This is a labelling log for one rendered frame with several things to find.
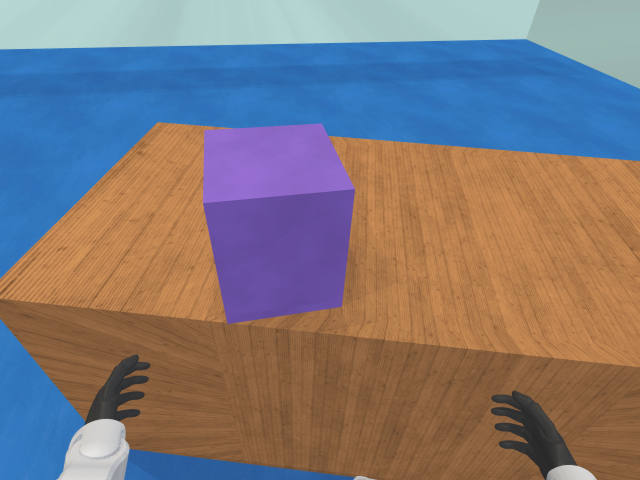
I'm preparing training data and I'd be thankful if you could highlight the robot right hand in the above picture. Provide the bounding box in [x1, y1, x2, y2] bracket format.
[491, 391, 578, 480]

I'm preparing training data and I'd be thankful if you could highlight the pedestal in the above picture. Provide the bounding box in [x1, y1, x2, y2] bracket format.
[0, 122, 640, 480]

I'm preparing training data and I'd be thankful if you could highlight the carton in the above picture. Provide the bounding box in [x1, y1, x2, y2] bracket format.
[203, 123, 355, 324]

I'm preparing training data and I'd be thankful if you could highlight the robot left forearm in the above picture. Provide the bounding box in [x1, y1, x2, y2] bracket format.
[57, 419, 130, 480]

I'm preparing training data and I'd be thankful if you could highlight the robot left hand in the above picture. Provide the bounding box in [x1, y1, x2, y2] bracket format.
[85, 354, 150, 425]

